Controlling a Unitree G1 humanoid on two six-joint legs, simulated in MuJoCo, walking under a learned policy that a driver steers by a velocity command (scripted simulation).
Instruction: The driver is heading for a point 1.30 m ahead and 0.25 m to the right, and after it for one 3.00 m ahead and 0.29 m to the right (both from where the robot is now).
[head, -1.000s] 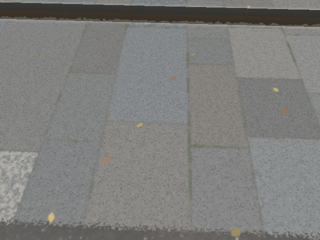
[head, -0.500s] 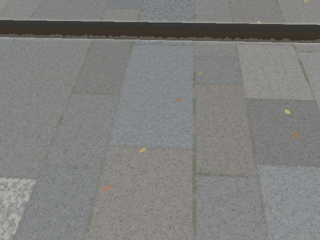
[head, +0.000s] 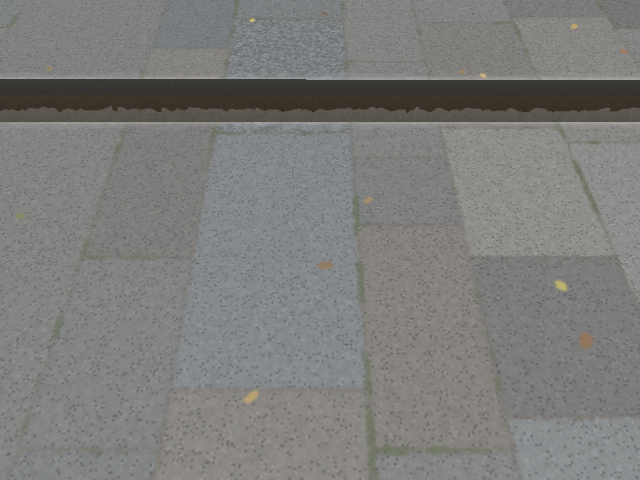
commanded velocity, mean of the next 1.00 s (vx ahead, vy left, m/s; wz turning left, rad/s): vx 0.50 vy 0.00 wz -0.01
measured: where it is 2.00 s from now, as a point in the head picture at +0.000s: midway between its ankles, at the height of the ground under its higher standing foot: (364, 270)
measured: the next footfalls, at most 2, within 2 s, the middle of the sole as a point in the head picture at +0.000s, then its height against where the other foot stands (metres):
right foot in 0.30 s outside the picture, level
left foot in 0.86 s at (288, 425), level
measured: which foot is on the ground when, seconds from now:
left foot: down 0.00-0.32, up 0.34-0.84, down 0.86-1.00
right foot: up 0.00-0.28, down 0.30-0.88, up 0.90-1.00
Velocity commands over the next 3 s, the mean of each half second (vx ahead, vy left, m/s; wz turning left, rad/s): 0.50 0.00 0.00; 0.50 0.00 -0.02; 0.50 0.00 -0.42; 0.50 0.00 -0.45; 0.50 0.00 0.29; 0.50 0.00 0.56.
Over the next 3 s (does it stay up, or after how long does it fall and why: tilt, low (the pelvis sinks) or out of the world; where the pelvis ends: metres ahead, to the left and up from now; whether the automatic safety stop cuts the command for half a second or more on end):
stays up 1.55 -0.25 -0.01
